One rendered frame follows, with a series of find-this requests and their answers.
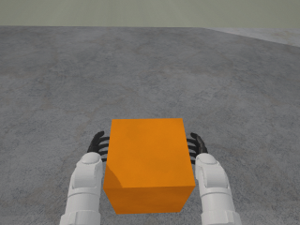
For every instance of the robot right hand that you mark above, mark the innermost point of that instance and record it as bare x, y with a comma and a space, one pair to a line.
199, 148

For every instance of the robot left forearm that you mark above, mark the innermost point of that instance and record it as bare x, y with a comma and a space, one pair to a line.
84, 192

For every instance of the carton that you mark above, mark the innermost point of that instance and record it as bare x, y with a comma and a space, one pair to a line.
148, 168

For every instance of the robot right forearm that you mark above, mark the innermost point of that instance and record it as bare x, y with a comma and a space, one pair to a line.
215, 192

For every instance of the robot left hand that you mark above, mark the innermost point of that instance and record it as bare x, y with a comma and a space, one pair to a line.
95, 145

